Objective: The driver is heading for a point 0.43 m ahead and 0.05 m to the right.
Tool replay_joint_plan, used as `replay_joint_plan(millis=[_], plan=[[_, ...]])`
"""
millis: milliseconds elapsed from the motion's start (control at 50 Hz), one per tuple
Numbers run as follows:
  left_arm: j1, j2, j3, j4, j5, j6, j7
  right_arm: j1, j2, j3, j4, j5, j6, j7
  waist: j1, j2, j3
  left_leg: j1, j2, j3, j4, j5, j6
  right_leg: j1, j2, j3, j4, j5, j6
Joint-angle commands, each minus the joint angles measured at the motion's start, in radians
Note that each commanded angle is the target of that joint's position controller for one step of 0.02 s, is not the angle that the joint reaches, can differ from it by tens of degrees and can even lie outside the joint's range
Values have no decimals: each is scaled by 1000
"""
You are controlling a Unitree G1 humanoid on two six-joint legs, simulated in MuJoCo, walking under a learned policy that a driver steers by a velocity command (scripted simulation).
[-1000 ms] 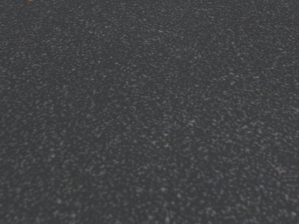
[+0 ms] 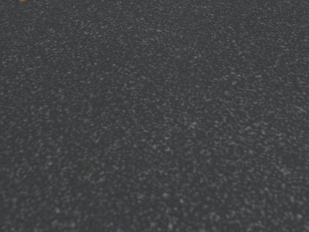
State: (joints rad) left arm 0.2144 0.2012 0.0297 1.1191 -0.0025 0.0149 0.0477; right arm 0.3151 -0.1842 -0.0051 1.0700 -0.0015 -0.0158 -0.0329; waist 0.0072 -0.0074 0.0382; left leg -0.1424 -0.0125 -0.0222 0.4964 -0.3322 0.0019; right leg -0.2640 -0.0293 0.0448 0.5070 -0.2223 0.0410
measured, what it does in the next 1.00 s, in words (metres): walks ahead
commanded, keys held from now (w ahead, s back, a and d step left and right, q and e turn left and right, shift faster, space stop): no key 0.50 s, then w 0.50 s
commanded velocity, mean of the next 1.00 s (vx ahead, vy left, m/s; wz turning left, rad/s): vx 0.15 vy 0.00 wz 0.00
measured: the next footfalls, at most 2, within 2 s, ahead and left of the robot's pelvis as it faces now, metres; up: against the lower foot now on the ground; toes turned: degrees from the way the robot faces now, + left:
left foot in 1.20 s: +0.45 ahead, +0.11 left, +0.00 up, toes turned +3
right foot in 1.60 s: +0.46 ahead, -0.12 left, +0.00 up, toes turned -1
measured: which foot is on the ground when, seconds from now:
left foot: down 0.00-0.74, up 0.76-1.00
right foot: down 0.00-1.00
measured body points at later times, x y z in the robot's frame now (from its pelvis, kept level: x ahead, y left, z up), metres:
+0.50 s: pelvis +0.00 +0.00 +0.00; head +0.01 +0.00 +0.45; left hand +0.01 +0.24 -0.16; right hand -0.02 -0.23 -0.16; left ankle -0.04 +0.12 -0.74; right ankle +0.03 -0.14 -0.74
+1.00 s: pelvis +0.13 -0.04 +0.01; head +0.15 -0.05 +0.46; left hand +0.04 +0.19 -0.13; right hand +0.27 -0.29 -0.12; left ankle +0.22 +0.12 -0.67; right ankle +0.04 -0.13 -0.74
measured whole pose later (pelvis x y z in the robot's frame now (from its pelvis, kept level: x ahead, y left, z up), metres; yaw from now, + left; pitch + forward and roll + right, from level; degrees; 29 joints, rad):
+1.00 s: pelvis +0.13 -0.04 +0.01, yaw +0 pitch +1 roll +0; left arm 0.50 0.16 0.01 1.09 0.00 -0.09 0.00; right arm 0.16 -0.25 -0.06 0.93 0.03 -0.09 0.01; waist 0.06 0.03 -0.01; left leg -0.63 0.10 0.01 0.93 -0.13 0.04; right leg 0.03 0.04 -0.04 0.21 -0.26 -0.05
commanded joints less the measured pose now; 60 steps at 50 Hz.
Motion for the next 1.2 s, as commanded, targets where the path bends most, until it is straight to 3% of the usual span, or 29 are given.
replay_joint_plan(millis=[20, 500, 520, 560, 580, 620, 640, 660, 680, 720, 740, 760, 780, 800, 820, 840, 860, 880, 920, 1000, 1060, 1120, 1160, 1180, 1200], plan=[[38, 96, 13, -19, 0, -5, 3, 75, -91, -14, -11, 1, -5, -3, -1, 9, 23, -129, 20, -11, -118, 129, 12, 81, 4, -17, -55, 134, -29], [81, 76, 4, -19, -2, -6, 5, 130, -68, -8, 4, 3, -5, -6, -3, 8, 33, -137, 19, -1, -113, 126, 8, 71, 9, -16, -50, 135, -34], [98, 63, 1, -9, -2, -5, 5, 151, -59, -6, 15, 3, -4, -7, -4, 14, 9, -128, 12, 5, -123, 24, 12, 81, 24, -32, -46, 39, -35], [100, 70, 6, -10, -11, -6, 7, 147, -102, -21, 6, 15, 2, -13, -10, 59, 56, -167, 25, -36, -149, -306, 57, 7, 78, -86, 24, -274, -47], [80, 72, 7, -22, -10, -14, 5, 149, -121, -27, -4, 20, 0, -16, -20, 83, 101, -191, 66, -96, -186, -438, 90, -62, 83, -92, 62, -352, -57], [29, 32, -1, -56, -14, -48, -10, 190, -178, -48, -9, 32, -17, -13, -46, 183, 154, -159, 222, -309, -293, -552, 178, -182, 75, -121, 225, -250, -62], [9, 28, -2, -70, -17, -67, -20, 180, -197, -58, -16, 36, -25, -12, -48, 202, 183, -177, 295, -404, -329, -537, 221, -208, 35, -92, 297, -204, -77], [13, 27, -2, -79, -24, -85, -30, 148, -188, -57, -29, 32, -34, -9, -29, 200, 201, -180, 322, -428, -331, -484, 235, -224, 8, -74, 303, -212, -97], [38, 28, -1, -79, -31, -99, -38, 109, -173, -54, -43, 33, -39, -5, -2, 192, 203, -180, 306, -387, -305, -413, 218, -190, -1, -75, 226, -238, -115], [204, 42, 15, -14, -32, -112, -44, 42, -155, -50, -70, 42, -38, 4, 74, 125, 150, -273, 185, -212, -165, -253, 143, 112, 51, -114, -10, -132, -118], [327, 94, 37, 20, -22, -113, -45, 11, -136, -44, -89, 36, -46, 7, 116, 3, 95, -350, 101, -100, 66, -62, 99, 265, -23, 36, -86, -112, -133], [474, 229, 72, 35, -26, -119, -52, 9, -71, -28, -125, 32, -64, 4, 148, -283, 14, -521, -30, 61, 431, -71, 34, 419, -243, 442, -268, -235, -249], [475, 204, 54, 27, -5, -133, -60, 4, -64, -26, -142, 45, -84, 6, 120, -276, -5, -623, -32, -50, 673, -198, 45, 406, -372, 742, -373, -314, -332], [360, 143, 34, -5, -5, -144, -58, -8, -88, -32, -147, 58, -96, 15, 66, -145, 74, -692, 33, -92, 786, -134, 73, 352, -375, 660, -356, -295, -317], [284, 109, 23, -35, -7, -146, -61, -13, -91, -33, -141, 54, -104, 24, 43, -87, 89, -696, 75, -86, 796, -35, 94, 317, -320, 510, -353, -247, -284], [242, 100, 16, -51, -7, -143, -66, -22, -105, -42, -140, 43, -110, 26, 25, -53, 93, -690, 106, -69, 741, 47, 102, 300, -274, 393, -363, -158, -252], [238, 75, 6, -55, -5, -137, -67, -43, -136, -57, -142, 33, -110, 29, 21, -56, 90, -660, 127, -50, 681, 99, 99, 293, -230, 288, -370, -36, -222], [264, 54, -1, -49, -1, -127, -64, -50, -138, -64, -142, 31, -105, 36, 23, -72, 76, -629, 132, -27, 640, 129, 90, 294, -194, 210, -372, 60, -204], [319, 69, -3, -40, 2, -116, -51, -82, -96, -60, -150, 29, -92, 46, 27, -71, 64, -632, 131, 12, 577, 161, 62, 304, -174, 134, -372, 202, -208], [313, 129, 5, -69, 8, -103, -27, -293, -55, -36, -234, 26, -87, 52, 56, -59, 104, -603, 108, 48, 287, 278, 18, 222, -168, 66, -414, 234, -222], [344, 152, 15, -70, -4, -104, -23, -384, -75, -32, -267, 32, -88, 63, 70, -79, 123, -524, 77, 73, 153, 344, 21, 202, -180, 37, -435, 218, -224], [339, 153, 23, -67, -13, -98, -22, -425, -100, -35, -295, 32, -95, 77, 44, -76, 136, -496, 65, 57, 66, 341, 58, 282, -210, 11, -384, 344, -202], [313, 175, 31, -74, -3, -86, -20, -335, -145, -56, -280, 22, -103, 80, -21, -114, 42, -332, 8, 81, 53, 322, 88, 331, -205, -14, -227, 719, -164], [290, 174, 30, -81, 2, -77, -20, -183, -181, -77, -232, 20, -106, 77, -97, -126, -54, -152, -31, 99, 47, 354, 110, 317, -171, -38, -63, 867, -137], [281, 166, 25, -94, 4, -76, -23, -41, -220, -94, -187, 16, -104, 69, -159, -114, -145, 72, 1, 73, 31, 485, 135, 214, -121, -58, 132, 819, -95]])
